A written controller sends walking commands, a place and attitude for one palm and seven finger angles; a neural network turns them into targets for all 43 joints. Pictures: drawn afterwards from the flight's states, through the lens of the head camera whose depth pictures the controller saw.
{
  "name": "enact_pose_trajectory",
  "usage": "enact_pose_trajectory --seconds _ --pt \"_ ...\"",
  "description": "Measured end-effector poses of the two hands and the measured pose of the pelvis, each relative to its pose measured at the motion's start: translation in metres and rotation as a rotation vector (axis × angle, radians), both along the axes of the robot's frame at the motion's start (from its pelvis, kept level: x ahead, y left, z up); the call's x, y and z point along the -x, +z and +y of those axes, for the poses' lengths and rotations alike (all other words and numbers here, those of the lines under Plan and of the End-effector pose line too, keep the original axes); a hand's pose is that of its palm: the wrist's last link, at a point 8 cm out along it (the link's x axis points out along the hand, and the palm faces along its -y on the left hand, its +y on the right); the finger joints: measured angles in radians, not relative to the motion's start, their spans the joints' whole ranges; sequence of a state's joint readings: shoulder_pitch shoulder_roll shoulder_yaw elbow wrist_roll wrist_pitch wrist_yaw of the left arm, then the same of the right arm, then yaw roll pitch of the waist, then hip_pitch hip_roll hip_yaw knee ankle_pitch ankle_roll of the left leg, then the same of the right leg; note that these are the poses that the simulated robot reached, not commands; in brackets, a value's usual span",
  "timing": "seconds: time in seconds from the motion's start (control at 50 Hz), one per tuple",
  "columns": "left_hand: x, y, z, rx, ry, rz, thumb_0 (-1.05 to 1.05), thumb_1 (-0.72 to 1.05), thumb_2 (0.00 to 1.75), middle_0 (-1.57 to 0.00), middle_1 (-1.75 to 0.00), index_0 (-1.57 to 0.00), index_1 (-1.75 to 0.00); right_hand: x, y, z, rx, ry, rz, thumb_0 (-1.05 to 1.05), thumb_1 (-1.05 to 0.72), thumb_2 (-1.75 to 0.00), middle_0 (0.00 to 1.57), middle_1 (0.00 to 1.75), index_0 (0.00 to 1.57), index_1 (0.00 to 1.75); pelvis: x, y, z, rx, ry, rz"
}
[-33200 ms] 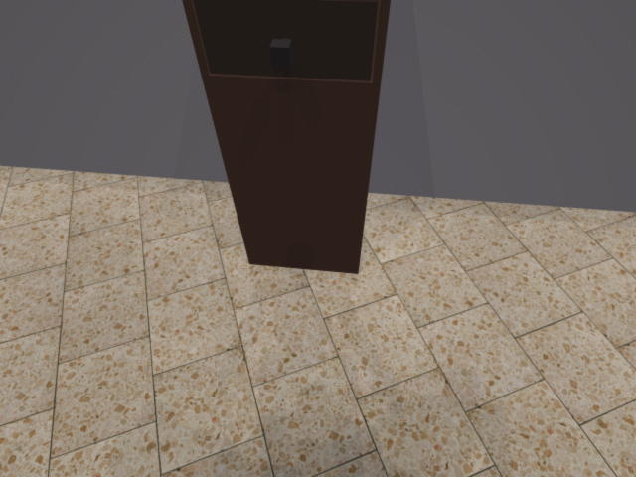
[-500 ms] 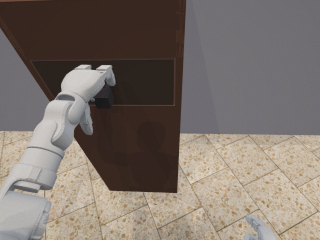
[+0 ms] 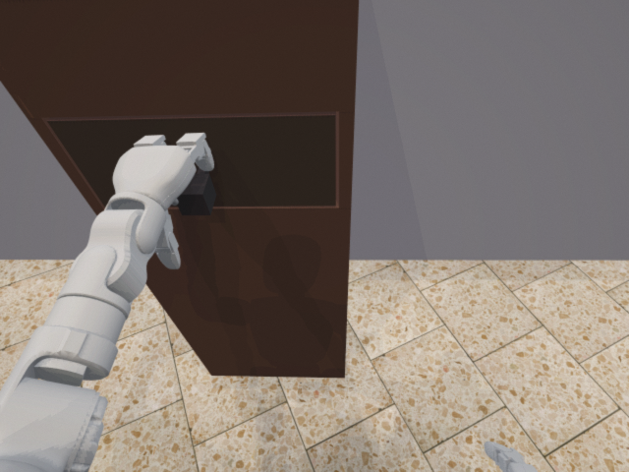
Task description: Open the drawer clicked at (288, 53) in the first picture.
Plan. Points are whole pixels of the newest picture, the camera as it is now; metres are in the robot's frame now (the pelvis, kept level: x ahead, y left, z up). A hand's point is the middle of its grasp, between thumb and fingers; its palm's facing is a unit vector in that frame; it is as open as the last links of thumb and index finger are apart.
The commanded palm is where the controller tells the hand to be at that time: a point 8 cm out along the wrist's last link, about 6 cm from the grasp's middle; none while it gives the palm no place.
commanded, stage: lower the fingers behind the handle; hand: left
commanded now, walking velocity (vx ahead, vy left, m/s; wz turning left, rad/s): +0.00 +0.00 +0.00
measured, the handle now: (198, 185) +0.47 +0.20 +0.11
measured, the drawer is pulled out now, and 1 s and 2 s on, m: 0.00 0.00 0.02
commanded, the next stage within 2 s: close the thumb around the handle in 0.78 s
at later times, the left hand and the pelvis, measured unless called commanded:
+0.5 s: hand (160, 213) +0.41 +0.23 +0.11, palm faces +0.01 -0.02 -1.00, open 14.1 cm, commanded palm +0.39 +0.22 +0.16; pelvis +0.00 +0.00 -0.01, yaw +2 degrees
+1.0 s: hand (160, 212) +0.41 +0.24 +0.11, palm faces +0.00 -0.01 -1.00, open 13.8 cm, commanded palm +0.39 +0.21 +0.16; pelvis -0.01 +0.00 -0.01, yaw +1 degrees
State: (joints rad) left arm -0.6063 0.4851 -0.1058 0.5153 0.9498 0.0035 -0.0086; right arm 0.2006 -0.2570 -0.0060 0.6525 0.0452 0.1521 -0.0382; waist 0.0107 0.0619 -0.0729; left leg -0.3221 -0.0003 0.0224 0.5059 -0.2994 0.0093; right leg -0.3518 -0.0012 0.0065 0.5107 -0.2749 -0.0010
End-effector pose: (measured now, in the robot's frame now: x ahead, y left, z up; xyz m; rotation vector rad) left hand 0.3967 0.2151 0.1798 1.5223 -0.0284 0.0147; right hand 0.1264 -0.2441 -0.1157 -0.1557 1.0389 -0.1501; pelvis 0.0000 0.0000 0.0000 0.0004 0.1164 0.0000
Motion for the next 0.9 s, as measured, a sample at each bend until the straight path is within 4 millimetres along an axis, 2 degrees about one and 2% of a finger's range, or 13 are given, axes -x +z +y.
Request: enact_pose_trajectory --seconds 0.12,0.3,0.5,0.9 --pt "0.009 -0.008 0.020 -0.031 0.097 0.013 0.00 -0.49 0.30 -0.32 -1.20 -0.31 -1.20 0.005 -0.004 -0.005 -0.004 -0.003 0.032 0.01 -0.91 -0.90 0.20 0.30 0.20 0.30 -0.002 0.000 -0.002 0.002 0.006 0.011" --pt "0.008 -0.010 0.017 -0.031 0.090 0.034 0.00 -0.49 0.30 -0.32 -1.20 -0.26 -1.19 -0.003 -0.001 -0.009 0.026 0.006 0.016 0.01 -0.91 -0.90 0.20 0.30 0.20 0.30 -0.001 -0.002 -0.003 0.003 0.027 0.004" --pt "0.008 -0.012 0.018 -0.031 0.086 0.023 0.00 -0.49 0.30 -0.32 -1.20 -0.25 -1.22 -0.007 -0.002 -0.003 0.016 0.027 0.002 0.01 -0.91 -0.90 0.20 0.30 0.20 0.30 0.002 -0.005 -0.002 0.004 0.031 0.013" --pt "0.002 -0.014 0.020 -0.044 0.082 0.038 0.00 -0.49 0.30 -0.32 -1.20 -0.27 -1.24 0.025 -0.011 0.002 0.017 0.005 0.065 0.01 -0.91 -0.90 0.20 0.30 0.20 0.30 0.010 -0.008 0.002 0.006 0.030 0.022"
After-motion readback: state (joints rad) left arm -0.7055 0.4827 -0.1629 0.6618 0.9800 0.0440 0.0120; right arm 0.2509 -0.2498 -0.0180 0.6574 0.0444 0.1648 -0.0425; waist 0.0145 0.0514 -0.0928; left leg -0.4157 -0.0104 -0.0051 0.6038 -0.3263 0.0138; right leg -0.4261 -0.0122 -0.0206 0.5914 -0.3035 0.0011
